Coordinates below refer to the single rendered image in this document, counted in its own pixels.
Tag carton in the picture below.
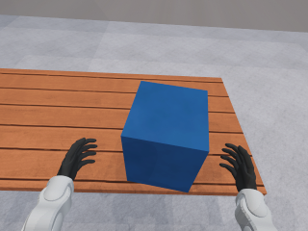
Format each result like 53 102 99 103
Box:
120 81 210 193

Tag right robot hand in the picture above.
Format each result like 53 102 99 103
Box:
219 143 257 192

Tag left robot hand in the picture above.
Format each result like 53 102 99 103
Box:
57 138 97 181

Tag table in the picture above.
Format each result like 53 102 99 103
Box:
0 68 267 196

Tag robot right forearm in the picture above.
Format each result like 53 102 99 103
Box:
234 189 278 231

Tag robot left forearm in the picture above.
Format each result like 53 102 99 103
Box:
20 175 74 231

